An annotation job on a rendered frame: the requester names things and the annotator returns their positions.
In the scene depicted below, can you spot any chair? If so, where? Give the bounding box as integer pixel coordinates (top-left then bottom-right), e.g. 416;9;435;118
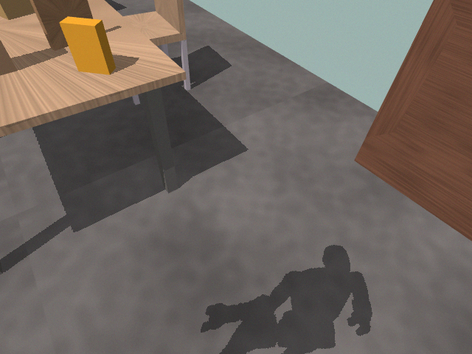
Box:
123;0;191;105

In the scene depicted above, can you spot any table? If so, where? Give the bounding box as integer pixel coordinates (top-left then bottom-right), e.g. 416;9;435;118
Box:
0;0;186;275

